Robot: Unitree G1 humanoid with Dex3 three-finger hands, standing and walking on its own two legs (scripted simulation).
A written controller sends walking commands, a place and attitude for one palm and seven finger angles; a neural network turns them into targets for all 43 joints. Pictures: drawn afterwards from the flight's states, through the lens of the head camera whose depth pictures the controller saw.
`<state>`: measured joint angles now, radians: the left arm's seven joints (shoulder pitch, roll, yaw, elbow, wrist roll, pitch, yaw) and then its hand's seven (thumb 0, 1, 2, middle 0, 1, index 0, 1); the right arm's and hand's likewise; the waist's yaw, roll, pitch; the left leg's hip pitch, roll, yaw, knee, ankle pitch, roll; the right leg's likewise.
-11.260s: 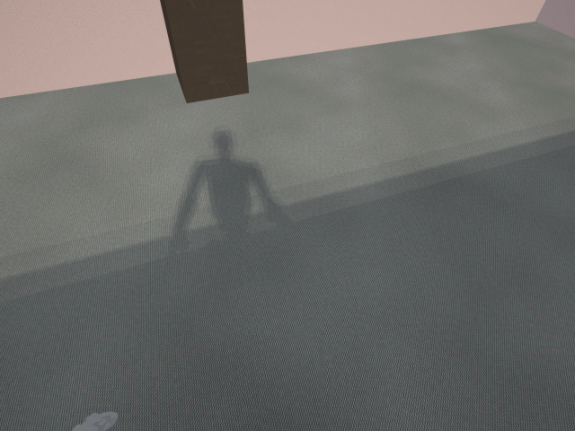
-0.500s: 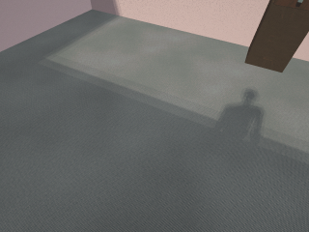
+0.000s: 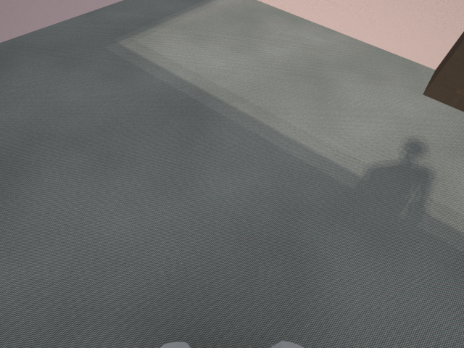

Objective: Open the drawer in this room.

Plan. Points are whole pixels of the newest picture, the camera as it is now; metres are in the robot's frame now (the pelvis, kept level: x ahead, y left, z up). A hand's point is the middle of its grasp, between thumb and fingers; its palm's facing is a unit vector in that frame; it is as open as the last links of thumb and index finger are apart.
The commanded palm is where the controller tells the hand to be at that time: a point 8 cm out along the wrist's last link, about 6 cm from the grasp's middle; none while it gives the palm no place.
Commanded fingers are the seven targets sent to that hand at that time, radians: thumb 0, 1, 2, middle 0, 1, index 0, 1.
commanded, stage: stand and wait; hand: left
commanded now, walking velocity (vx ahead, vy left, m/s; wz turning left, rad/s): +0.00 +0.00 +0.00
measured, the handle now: out of the picture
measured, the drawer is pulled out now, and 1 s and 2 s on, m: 0.00 0.00 0.00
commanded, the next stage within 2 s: turn or walk to find it in 0.06 s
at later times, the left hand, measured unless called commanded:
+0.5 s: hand out of the picture +0.01 +0.14 -0.13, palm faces +0.22 -0.93 -0.29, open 7.4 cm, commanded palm none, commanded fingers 0.00 0.90 0.90 -0.20 -0.30 -0.20 -0.30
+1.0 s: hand out of the picture -0.09 +0.20 -0.17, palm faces +0.46 -0.86 -0.22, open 7.4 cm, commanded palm none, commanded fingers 0.00 0.90 0.90 -0.20 -0.30 -0.20 -0.30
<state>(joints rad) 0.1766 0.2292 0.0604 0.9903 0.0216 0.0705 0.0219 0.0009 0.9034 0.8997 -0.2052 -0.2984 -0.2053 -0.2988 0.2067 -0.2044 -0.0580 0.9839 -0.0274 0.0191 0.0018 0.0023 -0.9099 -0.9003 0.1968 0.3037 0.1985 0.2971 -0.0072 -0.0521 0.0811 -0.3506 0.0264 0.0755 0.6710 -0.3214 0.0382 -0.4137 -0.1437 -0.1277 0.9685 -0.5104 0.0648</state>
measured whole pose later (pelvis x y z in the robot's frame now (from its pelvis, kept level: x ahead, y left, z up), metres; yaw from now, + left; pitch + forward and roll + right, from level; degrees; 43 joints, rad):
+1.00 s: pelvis -0.04 -0.01 +0.02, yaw +24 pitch +0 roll -2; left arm 0.21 0.26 0.07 0.99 0.02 0.06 0.02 0.00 0.91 0.90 -0.20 -0.30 -0.20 -0.30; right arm 0.11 -0.19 -0.03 0.95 -0.02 0.02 -0.01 0.00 -0.91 -0.90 0.20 0.30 0.20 0.30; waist 0.03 -0.04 0.09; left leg -0.22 0.00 0.04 0.50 -0.28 0.06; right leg -0.44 -0.10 -0.06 1.10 -0.45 0.08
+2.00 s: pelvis -0.08 -0.08 +0.00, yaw +50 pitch +0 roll +0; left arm 0.30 0.24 0.06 1.01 0.02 0.04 0.02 0.00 0.90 0.90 -0.21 -0.30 -0.21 -0.30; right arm 0.09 -0.22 -0.05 0.95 -0.01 0.04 0.01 0.00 -0.91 -0.90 0.20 0.30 0.20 0.30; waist 0.05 -0.05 0.09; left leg -0.24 0.01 0.07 0.58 -0.33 0.00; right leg -0.29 -0.17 -0.27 0.68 -0.39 0.03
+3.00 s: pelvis -0.07 -0.12 +0.02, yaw +74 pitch -1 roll +2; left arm 0.27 0.19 0.04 0.97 0.03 0.01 0.02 0.00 0.90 0.90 -0.21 -0.30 -0.21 -0.30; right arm 0.15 -0.25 -0.07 1.00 -0.02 0.08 0.01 0.00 -0.91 -0.90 0.19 0.30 0.20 0.30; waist 0.03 0.00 0.10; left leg -0.37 0.04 0.01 0.89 -0.44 -0.07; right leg -0.20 -0.12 -0.26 0.52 -0.30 -0.03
